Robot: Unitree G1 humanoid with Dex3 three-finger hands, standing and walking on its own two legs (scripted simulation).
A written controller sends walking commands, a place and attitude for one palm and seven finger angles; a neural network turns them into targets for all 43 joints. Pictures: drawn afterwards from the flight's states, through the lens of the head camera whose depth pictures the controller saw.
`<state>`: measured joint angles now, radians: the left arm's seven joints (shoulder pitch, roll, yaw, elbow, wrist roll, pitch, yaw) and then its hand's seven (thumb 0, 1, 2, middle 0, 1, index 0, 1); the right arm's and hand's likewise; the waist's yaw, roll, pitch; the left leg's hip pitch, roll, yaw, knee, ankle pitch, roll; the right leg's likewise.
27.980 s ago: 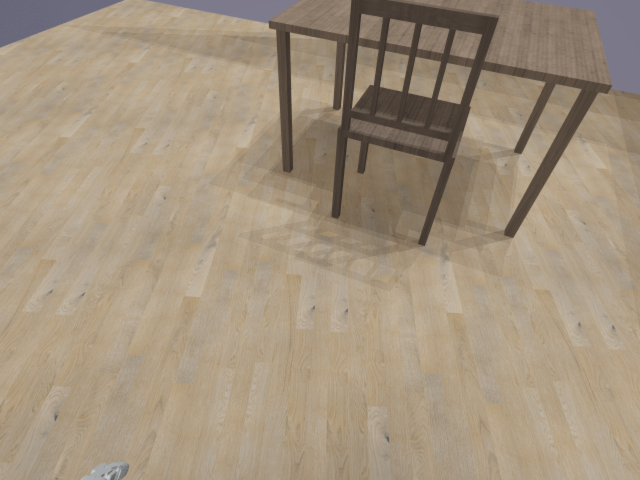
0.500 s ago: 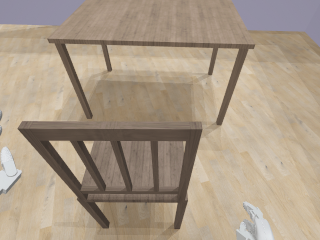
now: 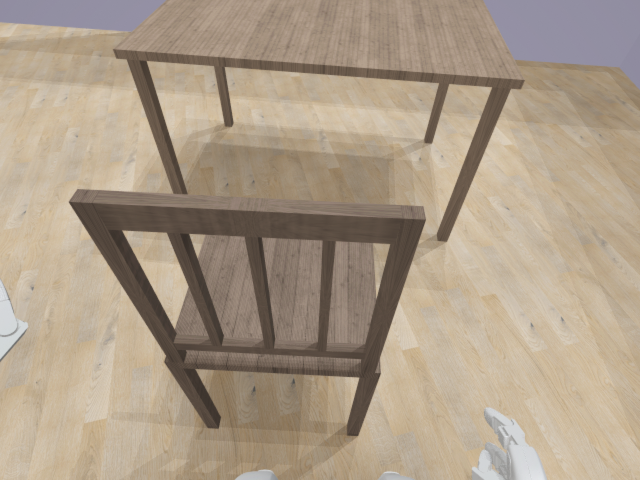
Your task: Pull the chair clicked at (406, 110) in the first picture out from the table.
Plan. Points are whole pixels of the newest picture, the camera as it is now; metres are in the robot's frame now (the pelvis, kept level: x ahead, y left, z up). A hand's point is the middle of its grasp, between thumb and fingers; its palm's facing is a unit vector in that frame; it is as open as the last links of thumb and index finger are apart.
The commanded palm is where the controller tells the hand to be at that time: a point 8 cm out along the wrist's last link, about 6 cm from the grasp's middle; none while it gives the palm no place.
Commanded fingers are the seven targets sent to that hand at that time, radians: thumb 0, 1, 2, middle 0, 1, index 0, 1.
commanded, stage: step back with the hand held close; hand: left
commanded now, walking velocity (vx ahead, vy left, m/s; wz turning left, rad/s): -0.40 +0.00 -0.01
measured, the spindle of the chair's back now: (263, 297) +0.38 +0.12 -0.05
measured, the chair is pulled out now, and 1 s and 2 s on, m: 0.60 0.60 0.60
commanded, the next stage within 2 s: stop stepping back and stand still in 0.68 s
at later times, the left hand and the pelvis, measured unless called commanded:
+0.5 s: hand (36, 363) +0.17 +0.23 +0.19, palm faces +0.45 -0.77 -0.46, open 7.4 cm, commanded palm +0.10 +0.28 +0.20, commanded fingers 0.00 0.90 0.90 -0.20 -0.30 -0.20 -0.30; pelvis -0.04 -0.02 +0.00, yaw +0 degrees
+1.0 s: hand out of the picture +0.08 +0.19 +0.20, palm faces +0.28 -0.79 -0.55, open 7.4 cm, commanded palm +0.03 +0.25 +0.20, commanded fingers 0.00 0.90 0.90 -0.20 -0.30 -0.20 -0.30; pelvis -0.14 -0.04 +0.01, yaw -6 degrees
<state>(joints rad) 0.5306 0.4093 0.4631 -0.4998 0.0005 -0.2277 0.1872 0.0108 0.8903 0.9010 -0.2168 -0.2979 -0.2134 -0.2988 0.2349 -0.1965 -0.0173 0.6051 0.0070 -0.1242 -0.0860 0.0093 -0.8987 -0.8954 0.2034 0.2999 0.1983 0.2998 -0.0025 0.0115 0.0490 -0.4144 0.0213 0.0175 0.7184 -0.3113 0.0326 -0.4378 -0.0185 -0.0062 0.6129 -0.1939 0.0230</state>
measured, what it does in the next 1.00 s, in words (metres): walks backwards: right foot, then left foot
